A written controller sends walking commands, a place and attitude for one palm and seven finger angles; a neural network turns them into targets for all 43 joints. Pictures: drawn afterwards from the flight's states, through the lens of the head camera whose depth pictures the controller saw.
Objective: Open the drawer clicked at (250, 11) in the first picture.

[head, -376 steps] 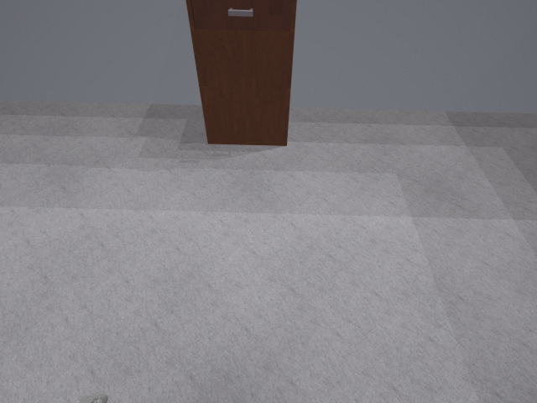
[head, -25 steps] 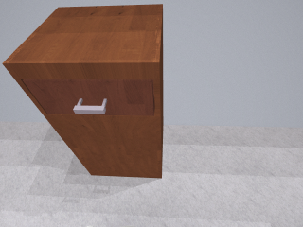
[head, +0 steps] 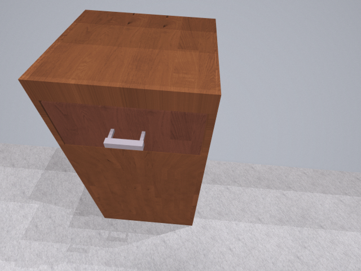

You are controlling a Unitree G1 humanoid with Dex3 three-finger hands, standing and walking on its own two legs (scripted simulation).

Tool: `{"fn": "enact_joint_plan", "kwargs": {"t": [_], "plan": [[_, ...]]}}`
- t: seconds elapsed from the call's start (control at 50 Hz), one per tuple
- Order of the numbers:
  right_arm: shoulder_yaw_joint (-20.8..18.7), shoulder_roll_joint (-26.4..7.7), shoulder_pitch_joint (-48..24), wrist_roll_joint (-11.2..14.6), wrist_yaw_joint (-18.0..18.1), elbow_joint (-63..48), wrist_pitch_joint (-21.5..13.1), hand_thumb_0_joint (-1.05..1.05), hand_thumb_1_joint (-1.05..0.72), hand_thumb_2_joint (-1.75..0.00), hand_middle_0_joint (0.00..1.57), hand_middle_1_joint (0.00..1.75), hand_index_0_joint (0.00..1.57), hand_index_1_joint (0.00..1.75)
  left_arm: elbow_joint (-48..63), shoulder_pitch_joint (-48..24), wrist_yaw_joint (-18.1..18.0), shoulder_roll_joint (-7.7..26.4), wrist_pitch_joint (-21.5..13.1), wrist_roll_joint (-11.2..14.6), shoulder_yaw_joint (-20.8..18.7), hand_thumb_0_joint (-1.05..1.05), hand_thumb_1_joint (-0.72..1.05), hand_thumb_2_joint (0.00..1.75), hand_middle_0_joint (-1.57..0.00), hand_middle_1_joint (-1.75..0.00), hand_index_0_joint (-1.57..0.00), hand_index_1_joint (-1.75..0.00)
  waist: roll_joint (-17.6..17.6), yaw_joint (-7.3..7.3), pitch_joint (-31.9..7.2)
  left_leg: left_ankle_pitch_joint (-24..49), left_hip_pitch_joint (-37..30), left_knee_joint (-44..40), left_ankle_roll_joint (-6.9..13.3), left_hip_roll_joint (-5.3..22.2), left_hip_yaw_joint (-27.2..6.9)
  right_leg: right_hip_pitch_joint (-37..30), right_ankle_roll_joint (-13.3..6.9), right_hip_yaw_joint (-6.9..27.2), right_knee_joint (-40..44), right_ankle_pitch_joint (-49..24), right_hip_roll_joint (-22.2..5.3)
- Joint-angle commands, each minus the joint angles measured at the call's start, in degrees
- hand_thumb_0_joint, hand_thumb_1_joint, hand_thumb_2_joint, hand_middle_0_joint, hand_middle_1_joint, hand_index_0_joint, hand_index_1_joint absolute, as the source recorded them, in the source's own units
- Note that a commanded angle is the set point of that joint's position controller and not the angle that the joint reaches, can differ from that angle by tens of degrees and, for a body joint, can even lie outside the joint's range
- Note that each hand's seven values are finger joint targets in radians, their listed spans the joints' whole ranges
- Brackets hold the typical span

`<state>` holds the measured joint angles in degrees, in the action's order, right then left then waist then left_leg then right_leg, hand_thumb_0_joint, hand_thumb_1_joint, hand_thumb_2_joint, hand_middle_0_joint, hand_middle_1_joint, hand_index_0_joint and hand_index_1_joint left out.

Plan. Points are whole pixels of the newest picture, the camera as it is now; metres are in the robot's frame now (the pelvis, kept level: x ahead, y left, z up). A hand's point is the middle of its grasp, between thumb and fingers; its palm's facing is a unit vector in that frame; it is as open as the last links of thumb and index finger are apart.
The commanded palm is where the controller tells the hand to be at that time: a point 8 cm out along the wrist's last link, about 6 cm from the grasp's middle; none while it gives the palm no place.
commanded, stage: come to a stop and stand still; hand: left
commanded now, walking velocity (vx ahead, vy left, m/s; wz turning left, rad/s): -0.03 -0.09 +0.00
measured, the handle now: (125, 138) +0.45 +0.20 -0.01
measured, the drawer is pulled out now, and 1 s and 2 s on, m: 0.00 0.00 0.00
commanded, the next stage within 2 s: look again from close up in 0.74 s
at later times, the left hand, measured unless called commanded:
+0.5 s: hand out of the picture -0.03 +0.10 -0.17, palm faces +0.06 -0.98 -0.19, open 7.3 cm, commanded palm none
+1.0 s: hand out of the picture -0.08 +0.08 -0.17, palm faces +0.05 -0.99 -0.16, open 7.4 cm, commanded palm none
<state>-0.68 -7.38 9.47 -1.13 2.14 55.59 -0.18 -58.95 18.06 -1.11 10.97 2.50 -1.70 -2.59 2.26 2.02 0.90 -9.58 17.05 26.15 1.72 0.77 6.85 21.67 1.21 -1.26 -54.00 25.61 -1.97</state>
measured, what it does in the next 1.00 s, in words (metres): steps on the spot: right foot, then left foot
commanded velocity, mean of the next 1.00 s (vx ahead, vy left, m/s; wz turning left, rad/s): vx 0.00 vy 0.00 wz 0.00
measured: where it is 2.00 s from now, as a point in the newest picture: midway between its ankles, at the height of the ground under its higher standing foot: outside the picture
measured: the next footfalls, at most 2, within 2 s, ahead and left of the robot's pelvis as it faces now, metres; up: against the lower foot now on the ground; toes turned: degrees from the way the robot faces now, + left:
right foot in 0.18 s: +0.01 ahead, -0.10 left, +0.00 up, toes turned +2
left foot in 0.44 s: -0.01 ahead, +0.05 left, +0.00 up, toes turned +2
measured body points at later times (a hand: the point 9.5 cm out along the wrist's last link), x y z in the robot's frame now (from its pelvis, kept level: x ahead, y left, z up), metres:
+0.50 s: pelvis -0.03 -0.07 +0.00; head -0.03 -0.08 +0.45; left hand -0.03 +0.15 -0.16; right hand -0.06 -0.27 -0.17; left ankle -0.03 +0.08 -0.74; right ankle -0.05 -0.11 -0.74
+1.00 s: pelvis -0.04 -0.06 +0.00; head -0.04 -0.07 +0.45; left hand -0.08 +0.13 -0.15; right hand -0.06 -0.28 -0.16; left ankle -0.05 +0.06 -0.72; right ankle -0.05 -0.11 -0.74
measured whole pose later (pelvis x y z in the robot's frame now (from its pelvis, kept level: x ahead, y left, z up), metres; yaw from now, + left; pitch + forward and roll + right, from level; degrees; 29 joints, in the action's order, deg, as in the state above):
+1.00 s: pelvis -0.04 -0.06 +0.00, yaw -1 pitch -1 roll +0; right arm -1.2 -8.4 18.9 -0.4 2.2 60.8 0.7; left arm -63.1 22.4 -2.8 3.7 -2.2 -1.4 0.3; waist -2.3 0.1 1.1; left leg -19.7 15.9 37.5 0.6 1.9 2.1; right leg 9.6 -6.1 -5.4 -23.8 13.7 4.9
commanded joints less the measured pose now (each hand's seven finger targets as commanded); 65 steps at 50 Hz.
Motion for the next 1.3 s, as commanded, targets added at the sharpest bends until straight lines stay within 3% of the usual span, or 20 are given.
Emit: {"fn": "enact_joint_plan", "kwargs": {"t": [0.0, 0.1, 0.12, 0.16, 0.2, 0.26, 0.34, 0.46, 0.62, 0.8, 0.82, 0.84, 0.86, 0.88, 0.9, 0.94, 1.02, 1.08, 1.14, 1.28], "plan": [[-3.23, -11.81, 7.68, -0.4, 0.78, 0.05, -0.16, 0.0, -0.9, -0.9, 0.2, 0.3, 0.2, 0.3, 3.55, 1.61, 0.06, 1.63, -0.19, 0.19, -0.58, 0.0, 0.9, 0.9, -0.2, -0.3, -0.2, -0.3, -8.37, -3.66, -4.3, 23.27, -10.81, -8.36, 9.65, 18.41, -14.82, 2.87, 0.17, 0.02, 2.94, 3.38, -0.52], [-3.59, -11.04, 6.03, -0.44, 0.03, 0.6, 0.37, 0.0, -0.9, -0.9, 0.2, 0.3, 0.2, 0.3, 2.33, 4.86, -0.06, -0.22, -1.26, 0.59, -0.35, 0.0, 0.9, 0.9, -0.2, -0.3, -0.2, -0.3, -9.7, -1.83, -5.06, 11.8, -5.49, -6.2, 7.08, 14.95, -12.73, -7.34, -1.29, -2.03, 21.57, -4.28, 0.41], [-3.47, -10.2, 6.24, -0.12, -0.2, 0.68, 0.45, 0.0, -0.9, -0.9, 0.2, 0.3, 0.2, 0.3, 1.69, 6.3, -0.2, 0.21, -1.67, 0.35, -0.31, 0.0, 0.9, 0.9, -0.2, -0.3, -0.2, -0.3, -6.79, -1.16, -4.51, 6.3, -1.77, -3.81, 4.8, 12.36, -10.8, -11.94, -1.4, -1.91, 29.08, -10.5, 0.14], [-2.11, -3.77, 5.86, 0.59, -0.93, 0.0, 0.69, 0.0, -0.9, -0.9, 0.2, 0.3, 0.2, 0.3, 1.8, 4.86, -0.84, 5.33, -2.6, -0.03, -0.5, 0.0, 0.9, 0.9, -0.2, -0.3, -0.2, -0.3, 8.11, -2.12, -0.86, -9.39, 5.72, 3.79, -1.43, 2.96, -2.93, -12.09, -5.47, 10.92, 38.34, -15.8, -11.65], [-1.7, -3.97, 1.76, 0.09, -1.05, -0.06, 1.68, 0.0, -0.9, -0.9, 0.2, 0.3, 0.2, 0.3, 2.3, 2.11, -1.06, 5.02, -3.37, 0.18, -0.15, 0.0, 0.9, 0.9, -0.2, -0.3, -0.2, -0.3, 11.7, -0.97, 3.71, -15.69, 5.82, 12.32, -1.57, 2.04, -5.57, -4.05, -8.12, 13.26, 40.67, -19.37, -13.91], [-1.14, -2.76, 6.8, 0.31, -0.94, 4.15, 1.66, 0.0, -0.9, -0.9, 0.2, 0.3, 0.2, 0.3, 1.83, -0.61, -1.14, 2.74, -3.81, 0.63, 0.47, 0.0, 0.9, 0.9, -0.2, -0.3, -0.2, -0.3, 5.35, -3.1, 2.55, -11.26, 3.43, 16.17, -2.06, 1.94, -5.53, -6.61, -10.1, 7.83, 38.55, -24.83, -10.67], [-0.39, -2.17, 8.29, 0.35, -0.46, 6.12, 1.03, 0.0, -0.9, -0.9, 0.2, 0.3, 0.2, 0.3, -0.01, 1.66, -0.81, 2.57, -3.96, 0.93, 0.65, 0.0, 0.9, 0.9, -0.2, -0.3, -0.2, -0.3, 2.94, -2.35, 3.61, -8.42, -0.86, 6.63, -2.39, 2.3, -5.05, -7.81, -10.08, 7.27, 36.37, -25.13, -9.22], [0.53, -2.66, 11.81, 0.53, 0.78, 9.79, -0.59, 0.0, -0.9, -0.9, 0.2, 0.3, 0.2, 0.3, -3.33, 3.83, -1.02, 0.99, -3.83, 1.78, 1.0, 0.0, 0.9, 0.9, -0.2, -0.3, -0.2, -0.3, -6.26, -1.25, 1.04, 7.11, -5.44, -3.25, -1.1, 5.46, -7.51, -13.57, -3.08, 4.74, 34.18, -28.12, -4.55], [0.64, -1.65, 12.8, 0.3, 0.52, 9.93, 0.24, 0.0, -0.9, -0.9, 0.2, 0.3, 0.2, 0.3, -4.75, 5.19, -1.02, -0.24, -3.77, 1.43, 1.48, 0.0, 0.9, 0.9, -0.2, -0.3, -0.2, -0.3, 0.24, -1.7, 7.08, -1.73, -4.37, -3.81, -1.48, 3.63, -6.73, -8.32, -2.69, 7.03, 41.85, -8.2, -4.64], [0.86, -0.97, 14.29, 0.24, 0.65, 9.43, -0.32, 0.0, -0.9, -0.9, 0.2, 0.3, 0.2, 0.3, -5.24, 7.66, -1.02, -1.9, -4.32, 1.37, 1.58, 0.0, 0.9, 0.9, -0.2, -0.3, -0.2, -0.3, -1.84, -1.76, 6.23, -0.21, -4.79, -4.55, -1.32, 3.95, -7.03, -8.47, -3.34, 6.52, 40.98, -10.64, -4.14], [-0.2, -4.04, 7.76, 0.6, -0.02, 5.98, -1.53, 0.0, -0.9, -0.9, 0.2, 0.3, 0.2, 0.3, -5.94, 11.25, -3.7, 1.61, -6.6, 0.17, 0.91, 0.0, 0.9, 0.9, -0.2, -0.3, -0.2, -0.3, 4.7, 0.42, 8.83, -10.31, 4.61, 10.76, -3.79, 1.74, -2.3, -11.13, 6.54, 13.82, 39.33, -58.98, -8.35], [-0.96, -2.4, 14.56, 0.73, 0.44, 4.32, -0.11, 0.0, -0.9, -0.9, 0.2, 0.3, 0.2, 0.3, -3.62, 10.11, -3.76, 3.33, -6.64, 0.14, 0.39, 0.0, 0.9, 0.9, -0.2, -0.3, -0.2, -0.3, 1.7, -4.56, 4.98, -12.77, 3.98, 16.13, -2.08, 0.57, -6.58, -14.19, 9.22, 11.16, 37.22, -67.62, -11.3], [-0.77, -1.58, 16.3, 1.31, 0.04, 5.19, 0.5, 0.0, -0.9, -0.9, 0.2, 0.3, 0.2, 0.3, -3.19, 7.6, -3.61, 4.15, -6.46, 0.69, 0.35, 0.0, 0.9, 0.9, -0.2, -0.3, -0.2, -0.3, 3.13, -5.14, 1.43, -10.64, 1.75, 16.72, -0.95, 1.43, -5.01, -15.19, 7.91, 7.43, 36.74, -64.43, -9.62], [-0.89, -1.82, 16.65, 1.48, -0.06, 4.15, 0.2, 0.0, -0.9, -0.9, 0.2, 0.3, 0.2, 0.3, -2.05, 6.01, -3.26, 3.29, -6.04, 0.67, 0.3, 0.0, 0.9, 0.9, -0.2, -0.3, -0.2, -0.3, 1.9, -4.82, -1.61, -10.05, 1.01, 16.18, -0.31, 1.5, -5.71, -16.52, 2.63, 5.73, 34.79, -52.98, -8.45], [-0.43, -1.24, 14.09, 1.18, -0.28, 3.25, -0.13, 0.0, -0.9, -0.9, 0.2, 0.3, 0.2, 0.3, -1.32, 6.16, -2.88, 2.26, -5.92, 0.5, 0.62, 0.0, 0.9, 0.9, -0.2, -0.3, -0.2, -0.3, -0.79, -3.33, -3.16, -9.7, 1.05, 15.03, -0.35, 1.65, -5.59, -16.28, -4.39, 7.36, 34.53, -42.17, -9.82], [-0.14, -0.81, 11.94, 0.64, -0.43, 2.38, -0.11, 0.0, -0.9, -0.9, 0.2, 0.3, 0.2, 0.3, -0.8, 6.59, -2.35, 1.55, -5.68, 0.32, 1.18, 0.0, 0.9, 0.9, -0.2, -0.3, -0.2, -0.3, -1.22, -2.59, -1.01, -11.3, 0.44, 11.95, -0.92, 1.1, -5.03, -12.2, -10.04, 10.36, 37.14, -27.3, -10.45], [0.38, -2.55, 15.94, 0.14, -0.55, 3.8, -0.51, 0.0, -0.9, -0.9, 0.2, 0.3, 0.2, 0.3, -0.39, 4.16, -1.99, 0.2, -4.84, 0.82, 1.74, 0.0, 0.9, 0.9, -0.2, -0.3, -0.2, -0.3, 0.35, -3.87, 5.2, -5.02, -5.61, 0.82, 0.4, 2.74, -7.43, -2.57, -7.72, 8.36, 37.64, -5.19, -5.95], [1.14, -3.94, 14.86, -0.15, -0.41, 4.56, -1.16, 0.0, -0.9, -0.9, 0.2, 0.3, 0.2, 0.3, -0.63, 3.94, -1.6, 0.58, -4.09, 1.19, 2.19, 0.0, 0.9, 0.9, -0.2, -0.3, -0.2, -0.3, -9.03, -2.3, 7.57, -4.08, 0.59, -5.16, 1.83, 5.21, -12.34, -6.88, -5.78, 5.14, 33.29, -7.97, -2.31], [1.41, -5.21, 12.73, -0.08, -0.24, 3.84, -1.39, 0.0, -0.9, -0.9, 0.2, 0.3, 0.2, 0.3, -1.0, 5.22, -1.26, 0.66, -3.8, 1.21, 2.58, 0.0, 0.9, 0.9, -0.2, -0.3, -0.2, -0.3, -3.97, -0.77, 6.73, -6.43, 2.91, -7.66, 2.36, 5.52, -13.15, -10.99, -5.15, 4.06, 31.91, -10.74, -2.11], [1.81, -5.81, 13.12, 0.05, -0.17, 5.3, -1.9, 0.0, -0.9, -0.9, 0.2, 0.3, 0.2, 0.3, -0.88, 3.98, -1.2, 1.25, -3.72, 1.27, 2.84, 0.0, 0.9, 0.9, -0.2, -0.3, -0.2, -0.3, -1.63, -1.03, 4.29, -1.78, -0.9, -8.7, 2.71, 5.64, -13.15, -12.04, -4.56, 3.68, 31.17, -13.77, -2.84]]}}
